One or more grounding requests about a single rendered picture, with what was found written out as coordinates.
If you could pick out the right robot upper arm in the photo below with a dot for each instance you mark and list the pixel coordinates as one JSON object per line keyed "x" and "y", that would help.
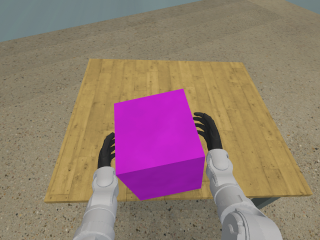
{"x": 239, "y": 225}

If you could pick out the robot left forearm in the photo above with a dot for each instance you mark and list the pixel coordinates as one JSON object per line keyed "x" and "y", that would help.
{"x": 100, "y": 213}

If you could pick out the robot right hand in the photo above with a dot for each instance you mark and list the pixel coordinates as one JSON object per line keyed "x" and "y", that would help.
{"x": 210, "y": 133}

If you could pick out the robot right forearm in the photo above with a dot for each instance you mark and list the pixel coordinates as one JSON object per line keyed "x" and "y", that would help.
{"x": 226, "y": 192}

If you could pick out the table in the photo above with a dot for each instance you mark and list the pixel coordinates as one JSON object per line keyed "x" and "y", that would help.
{"x": 263, "y": 165}

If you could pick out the carton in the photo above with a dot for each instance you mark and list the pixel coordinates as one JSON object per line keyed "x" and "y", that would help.
{"x": 158, "y": 151}

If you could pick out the robot left hand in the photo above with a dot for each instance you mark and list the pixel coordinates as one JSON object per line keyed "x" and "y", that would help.
{"x": 105, "y": 157}

